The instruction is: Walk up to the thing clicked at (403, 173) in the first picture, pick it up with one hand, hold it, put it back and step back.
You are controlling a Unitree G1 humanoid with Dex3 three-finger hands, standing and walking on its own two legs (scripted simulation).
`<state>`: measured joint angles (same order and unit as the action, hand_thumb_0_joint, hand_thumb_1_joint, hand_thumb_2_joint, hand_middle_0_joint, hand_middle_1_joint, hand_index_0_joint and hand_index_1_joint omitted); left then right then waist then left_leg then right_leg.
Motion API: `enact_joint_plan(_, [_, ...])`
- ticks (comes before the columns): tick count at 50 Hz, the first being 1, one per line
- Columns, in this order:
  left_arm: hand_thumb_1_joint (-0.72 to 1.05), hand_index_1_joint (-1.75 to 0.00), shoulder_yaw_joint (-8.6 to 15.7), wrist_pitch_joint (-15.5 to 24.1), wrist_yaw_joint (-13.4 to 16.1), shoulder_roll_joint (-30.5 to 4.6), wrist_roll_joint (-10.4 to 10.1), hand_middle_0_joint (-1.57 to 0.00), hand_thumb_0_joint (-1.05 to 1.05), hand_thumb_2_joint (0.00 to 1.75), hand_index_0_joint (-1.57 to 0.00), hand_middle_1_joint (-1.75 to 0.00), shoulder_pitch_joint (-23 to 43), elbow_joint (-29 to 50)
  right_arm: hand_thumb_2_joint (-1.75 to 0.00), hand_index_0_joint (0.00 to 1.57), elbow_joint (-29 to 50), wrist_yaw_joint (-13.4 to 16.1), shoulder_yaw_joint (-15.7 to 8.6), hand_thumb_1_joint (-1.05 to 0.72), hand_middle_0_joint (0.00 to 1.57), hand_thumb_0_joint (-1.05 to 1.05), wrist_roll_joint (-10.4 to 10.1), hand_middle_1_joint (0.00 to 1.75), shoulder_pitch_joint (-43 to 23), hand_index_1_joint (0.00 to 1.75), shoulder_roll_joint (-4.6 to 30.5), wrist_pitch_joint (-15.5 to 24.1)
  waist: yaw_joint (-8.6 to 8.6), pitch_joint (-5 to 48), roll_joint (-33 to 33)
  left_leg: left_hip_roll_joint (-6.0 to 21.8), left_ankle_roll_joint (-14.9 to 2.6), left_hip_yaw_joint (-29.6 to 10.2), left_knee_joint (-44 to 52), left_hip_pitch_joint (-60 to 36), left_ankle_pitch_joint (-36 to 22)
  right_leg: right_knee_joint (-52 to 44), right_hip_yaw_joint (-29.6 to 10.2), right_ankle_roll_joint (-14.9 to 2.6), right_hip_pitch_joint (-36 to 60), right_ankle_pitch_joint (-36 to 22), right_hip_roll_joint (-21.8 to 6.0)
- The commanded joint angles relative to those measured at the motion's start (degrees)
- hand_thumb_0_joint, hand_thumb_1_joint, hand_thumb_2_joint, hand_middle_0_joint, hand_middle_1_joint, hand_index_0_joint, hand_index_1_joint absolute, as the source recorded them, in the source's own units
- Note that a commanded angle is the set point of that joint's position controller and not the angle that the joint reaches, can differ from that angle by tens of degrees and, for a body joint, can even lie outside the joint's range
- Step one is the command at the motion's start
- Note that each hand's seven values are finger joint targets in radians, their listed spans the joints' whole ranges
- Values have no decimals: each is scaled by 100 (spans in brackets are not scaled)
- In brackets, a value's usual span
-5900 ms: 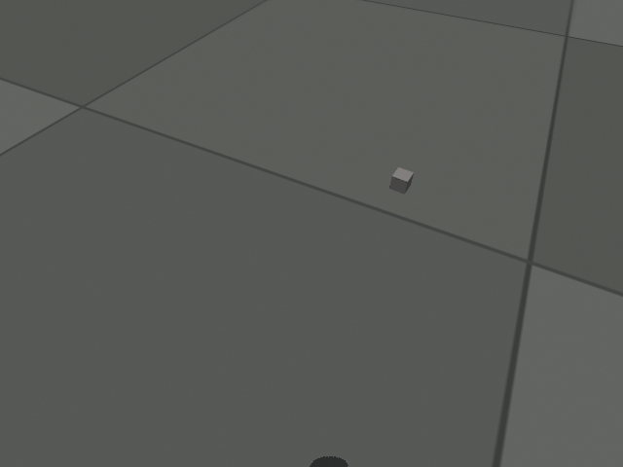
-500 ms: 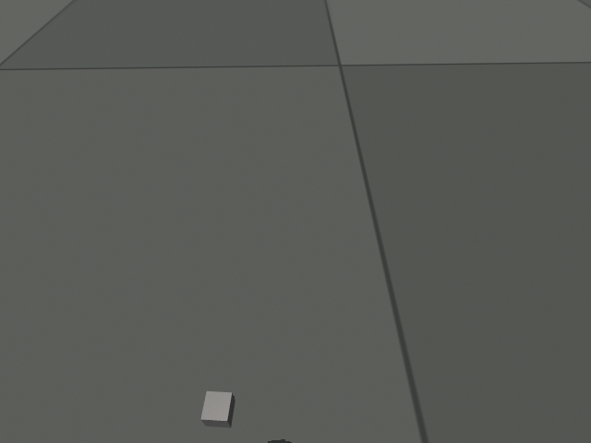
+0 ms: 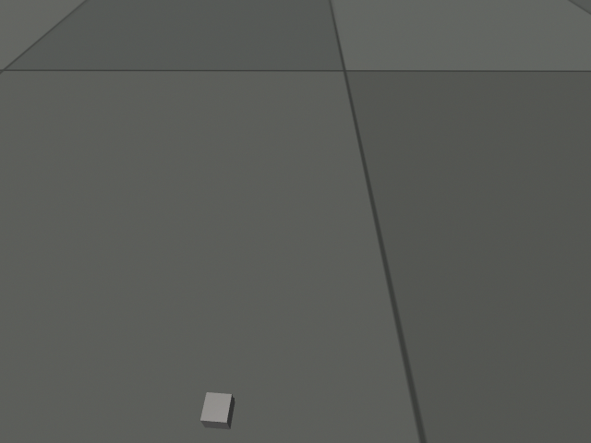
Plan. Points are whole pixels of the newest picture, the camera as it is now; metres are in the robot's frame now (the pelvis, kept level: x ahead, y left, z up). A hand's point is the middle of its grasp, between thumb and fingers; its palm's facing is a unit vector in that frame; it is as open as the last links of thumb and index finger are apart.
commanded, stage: stand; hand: left
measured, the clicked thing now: (218, 410) +0.38 +0.24 -0.74
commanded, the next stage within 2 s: none
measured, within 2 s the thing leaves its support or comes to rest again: neither
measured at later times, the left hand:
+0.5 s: hand out of the picture +0.08 +0.25 -0.16, palm faces -0.03 -0.94 -0.34, open 7.3 cm
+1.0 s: hand out of the picture +0.08 +0.25 -0.16, palm faces -0.03 -0.94 -0.34, open 7.3 cm
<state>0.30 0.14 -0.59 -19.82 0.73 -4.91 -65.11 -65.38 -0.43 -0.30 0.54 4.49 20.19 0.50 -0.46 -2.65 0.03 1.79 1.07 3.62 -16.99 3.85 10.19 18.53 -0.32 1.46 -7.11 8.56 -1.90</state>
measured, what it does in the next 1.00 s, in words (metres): stands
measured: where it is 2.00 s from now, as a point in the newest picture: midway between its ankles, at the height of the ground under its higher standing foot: outside the picture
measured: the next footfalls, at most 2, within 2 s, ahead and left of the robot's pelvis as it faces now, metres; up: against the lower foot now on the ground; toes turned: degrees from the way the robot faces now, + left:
none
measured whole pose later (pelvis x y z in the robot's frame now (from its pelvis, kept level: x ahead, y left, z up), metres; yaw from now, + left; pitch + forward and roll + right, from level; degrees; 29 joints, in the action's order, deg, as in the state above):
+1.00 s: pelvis +0.01 +0.00 +0.00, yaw +0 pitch -2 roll +0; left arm -0.1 0.2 -0.7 -20.1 0.8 -6.5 -64.4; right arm -65.3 -0.5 -0.2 0.6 6.3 20.4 0.4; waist -0.3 -2.7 0.0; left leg 2.1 1.3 3.2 -17.2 4.1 10.7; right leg 18.8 0.1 1.2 -7.2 9.2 -1.7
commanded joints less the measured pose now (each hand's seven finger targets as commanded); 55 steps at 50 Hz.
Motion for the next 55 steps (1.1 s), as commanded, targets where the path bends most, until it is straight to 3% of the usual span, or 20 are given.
enact_joint_plan(1, [90, -30, 188, 153, 92, -1232, -21, -20, 0, 90, -20, -30, 244, 342, -90, 20, 328, 49, -242, -90, 20, 0, 9, 30, -273, 30, 1198, 103, 7, 310, -19, 648, -140, -537, 322, 47, -193, -394, -462, -193, -90, -322, -568])
enact_joint_plan(8, [90, -30, 176, 157, 92, -1256, -11, -20, 0, 90, -20, -30, 179, 368, -90, 20, 318, 29, -251, -90, 20, 0, 16, 30, -260, 30, 1190, 92, 18, 265, -64, 620, -146, -562, 261, 96, -8, -436, -476, -193, -229, -37, -549])
enact_joint_plan(12, [90, -30, 177, 171, 103, -1267, -16, -20, 0, 90, -20, -30, 177, 394, -90, 20, 318, 39, -257, -90, 20, 0, 20, 30, -178, 30, 1215, 87, -19, 444, -59, 656, -173, -561, 204, 17, -374, -341, -489, -212, -80, -596, -601])
enact_joint_plan(20, [90, -30, 173, 167, 103, -1281, -28, -20, 0, 90, -20, -30, 118, 379, -90, 20, 304, 47, -224, -90, 20, 0, 10, 30, -134, 30, 1199, 94, 8, 448, -10, 657, -150, -551, 208, -6, -521, -287, -458, -220, -7, -711, -586])
enact_joint_plan(31, [90, -30, 173, 155, 110, -1285, -25, -20, 0, 90, -20, -30, 143, 385, -90, 20, 320, 51, -213, -90, 20, 0, 9, 30, -80, 30, 1178, 94, 16, 311, -60, 673, -159, -592, 297, 132, -450, -300, -436, -215, 8, -586, -580])
enact_joint_plan(36, [90, -30, 172, 158, 101, -1289, -20, -20, 0, 90, -20, -30, 139, 407, -90, 20, 331, 46, -233, -90, 20, 0, 14, 30, -87, 30, 1210, 84, 23, 249, -60, 632, -160, -562, 274, 157, -147, -404, -472, -217, -116, -180, -572])
enact_joint_plan(43, [90, -30, 176, 164, 101, -1262, -17, -20, 0, 90, -20, -30, 119, 420, -90, 20, 348, 58, -242, -90, 20, 0, 11, 30, -93, 30, 1236, 106, 27, 447, 33, 681, -174, -560, 227, 32, -626, -247, -444, -243, 110, -859, -608])
enact_joint_plan(55, [90, -30, 177, 159, 106, -1275, -10, -20, 0, 90, -20, -30, 78, 411, -90, 20, 366, 71, -239, -90, 20, 0, 9, 30, -86, 30, 1240, 93, 21, 388, 3, 672, -170, -551, 206, 6, -622, -293, -433, -225, 19, -836, -594])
